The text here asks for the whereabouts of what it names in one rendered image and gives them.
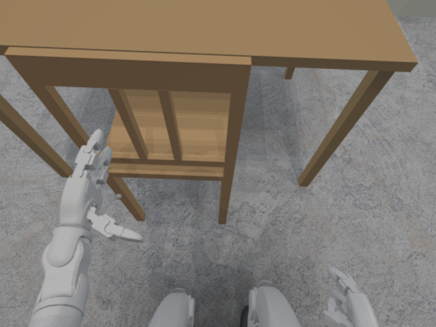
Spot robot right thigh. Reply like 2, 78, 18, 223
249, 286, 301, 327

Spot table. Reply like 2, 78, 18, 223
0, 0, 418, 187

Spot robot left hand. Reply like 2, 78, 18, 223
59, 129, 143, 243

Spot robot thigh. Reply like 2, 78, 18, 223
148, 293, 195, 327
249, 286, 301, 327

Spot robot left forearm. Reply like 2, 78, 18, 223
28, 225, 93, 327

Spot chair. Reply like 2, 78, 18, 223
4, 47, 251, 224

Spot robot left thigh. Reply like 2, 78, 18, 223
148, 293, 195, 327

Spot robot right hand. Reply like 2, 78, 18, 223
324, 266, 379, 327

